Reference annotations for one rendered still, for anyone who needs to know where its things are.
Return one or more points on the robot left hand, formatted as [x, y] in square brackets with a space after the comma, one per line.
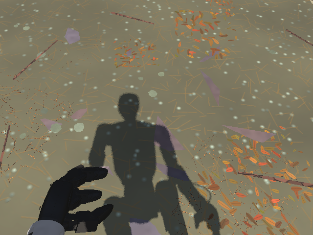
[64, 196]

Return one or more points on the left robot forearm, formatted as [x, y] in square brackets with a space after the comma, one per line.
[46, 227]

